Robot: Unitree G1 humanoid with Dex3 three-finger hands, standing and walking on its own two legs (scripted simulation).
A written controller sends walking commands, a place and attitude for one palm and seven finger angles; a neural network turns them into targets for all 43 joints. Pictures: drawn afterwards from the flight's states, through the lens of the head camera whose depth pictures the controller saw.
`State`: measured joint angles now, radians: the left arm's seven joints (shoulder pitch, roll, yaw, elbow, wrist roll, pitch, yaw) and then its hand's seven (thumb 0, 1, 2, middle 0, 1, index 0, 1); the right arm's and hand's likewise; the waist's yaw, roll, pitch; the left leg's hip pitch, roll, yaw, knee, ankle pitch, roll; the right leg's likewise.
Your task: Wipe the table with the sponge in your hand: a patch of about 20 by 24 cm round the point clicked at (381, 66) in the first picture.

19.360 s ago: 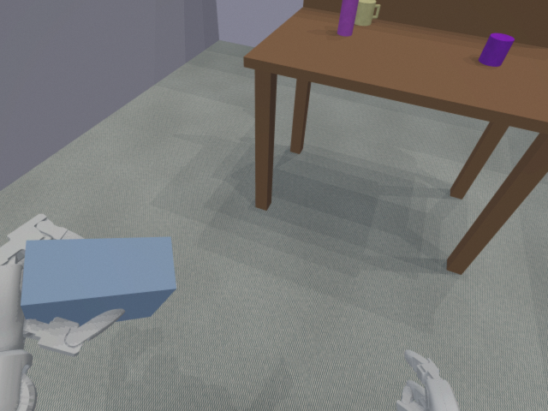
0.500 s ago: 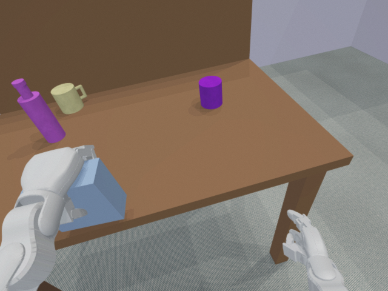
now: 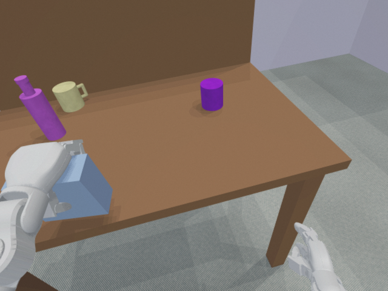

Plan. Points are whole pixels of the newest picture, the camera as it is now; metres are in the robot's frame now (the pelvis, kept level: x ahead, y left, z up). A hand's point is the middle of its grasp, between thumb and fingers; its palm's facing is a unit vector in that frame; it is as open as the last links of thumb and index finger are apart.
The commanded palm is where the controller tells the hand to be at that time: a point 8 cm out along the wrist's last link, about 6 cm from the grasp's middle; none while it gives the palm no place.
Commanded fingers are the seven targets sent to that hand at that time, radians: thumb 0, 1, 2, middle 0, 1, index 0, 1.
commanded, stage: move the sponge above the wiping area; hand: left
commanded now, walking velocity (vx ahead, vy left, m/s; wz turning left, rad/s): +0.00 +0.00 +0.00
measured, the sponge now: (70, 195) +0.23 +0.31 +0.10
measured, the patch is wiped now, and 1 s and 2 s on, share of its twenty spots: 0.00 0.00 0.00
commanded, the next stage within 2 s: none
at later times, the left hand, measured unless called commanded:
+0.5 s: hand (45, 166) +0.25 +0.34 +0.17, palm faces +0.21 -0.03 -0.98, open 9.7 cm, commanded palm +0.20 +0.32 +0.22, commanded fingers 0.00 0.10 1.30 -1.20 -1.60 -1.20 -1.60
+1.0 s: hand (52, 171) +0.26 +0.35 +0.14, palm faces +0.07 -0.04 -1.00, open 9.7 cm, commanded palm +0.22 +0.32 +0.20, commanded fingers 0.00 0.10 1.30 -1.20 -1.60 -1.20 -1.60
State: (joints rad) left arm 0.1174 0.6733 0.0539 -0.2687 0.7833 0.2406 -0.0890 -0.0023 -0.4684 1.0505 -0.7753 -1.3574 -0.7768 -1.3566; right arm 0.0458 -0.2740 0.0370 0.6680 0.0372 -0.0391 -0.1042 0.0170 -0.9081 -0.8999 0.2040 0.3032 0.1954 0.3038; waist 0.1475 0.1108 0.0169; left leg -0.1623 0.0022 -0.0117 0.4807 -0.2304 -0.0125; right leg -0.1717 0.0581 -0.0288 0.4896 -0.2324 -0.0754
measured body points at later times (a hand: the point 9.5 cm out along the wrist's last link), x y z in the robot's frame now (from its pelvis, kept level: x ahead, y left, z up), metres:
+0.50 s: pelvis +0.00 +0.03 +0.00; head -0.02 +0.00 +0.45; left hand +0.23 +0.34 +0.22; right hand +0.26 -0.15 -0.07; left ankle +0.02 +0.13 -0.74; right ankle +0.03 -0.07 -0.74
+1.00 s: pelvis +0.01 +0.02 +0.01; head +0.01 -0.02 +0.45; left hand +0.25 +0.34 +0.20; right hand +0.27 -0.16 -0.08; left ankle +0.02 +0.13 -0.74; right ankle +0.03 -0.07 -0.74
